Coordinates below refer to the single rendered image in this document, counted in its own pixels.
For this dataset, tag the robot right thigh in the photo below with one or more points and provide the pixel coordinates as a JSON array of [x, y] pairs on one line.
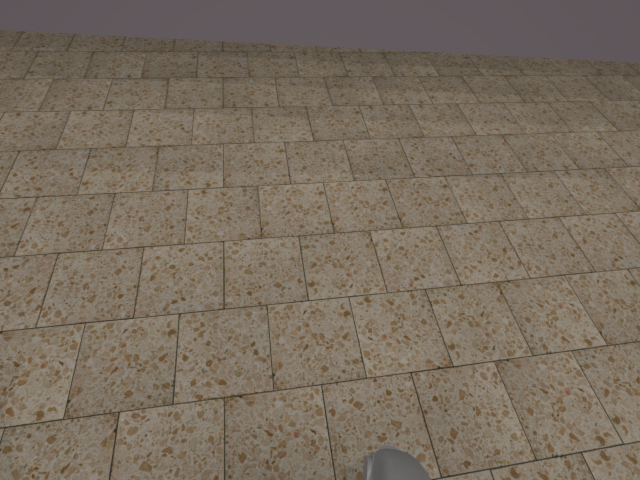
[[392, 464]]

